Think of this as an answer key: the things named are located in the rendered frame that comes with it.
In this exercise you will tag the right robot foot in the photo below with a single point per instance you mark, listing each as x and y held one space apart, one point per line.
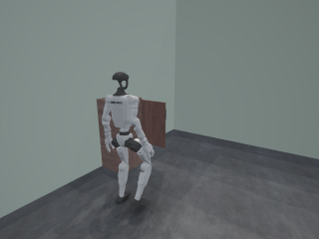
136 202

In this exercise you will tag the robot right forearm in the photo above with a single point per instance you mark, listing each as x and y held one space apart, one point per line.
140 133

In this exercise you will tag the left robot upper arm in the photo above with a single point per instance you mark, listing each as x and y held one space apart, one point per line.
107 109

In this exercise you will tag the cupboard door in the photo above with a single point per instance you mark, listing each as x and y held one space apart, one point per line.
153 122

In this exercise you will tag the robot left forearm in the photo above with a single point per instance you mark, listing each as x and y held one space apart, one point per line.
107 128

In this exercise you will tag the left robot hand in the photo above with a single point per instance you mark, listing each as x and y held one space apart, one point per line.
107 142

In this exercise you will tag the right robot hand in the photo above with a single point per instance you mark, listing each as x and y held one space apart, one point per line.
148 149

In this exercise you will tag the right robot upper arm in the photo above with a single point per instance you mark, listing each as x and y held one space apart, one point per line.
134 104

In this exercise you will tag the robot left shin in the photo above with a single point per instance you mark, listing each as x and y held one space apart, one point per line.
123 178

